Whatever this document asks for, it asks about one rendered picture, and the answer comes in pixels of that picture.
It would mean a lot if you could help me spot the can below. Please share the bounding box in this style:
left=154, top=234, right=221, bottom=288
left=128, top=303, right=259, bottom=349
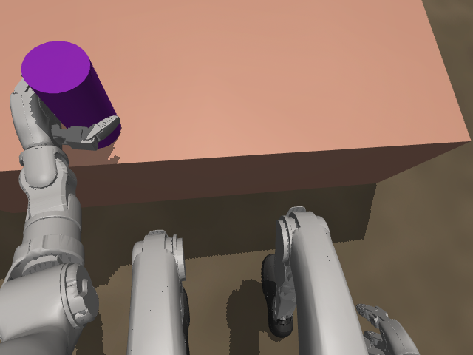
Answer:
left=21, top=41, right=121, bottom=149

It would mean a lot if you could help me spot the right robot hand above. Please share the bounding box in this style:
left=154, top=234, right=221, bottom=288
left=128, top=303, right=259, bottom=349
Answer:
left=356, top=304, right=420, bottom=355

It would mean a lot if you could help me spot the left robot arm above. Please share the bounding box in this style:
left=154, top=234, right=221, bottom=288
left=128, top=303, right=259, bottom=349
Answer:
left=0, top=145, right=99, bottom=355

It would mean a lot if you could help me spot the right robot foot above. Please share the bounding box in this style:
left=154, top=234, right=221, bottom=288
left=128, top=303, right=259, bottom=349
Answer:
left=262, top=254, right=293, bottom=338

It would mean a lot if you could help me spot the left robot hand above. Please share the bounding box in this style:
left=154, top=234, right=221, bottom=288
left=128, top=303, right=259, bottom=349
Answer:
left=10, top=74, right=120, bottom=151

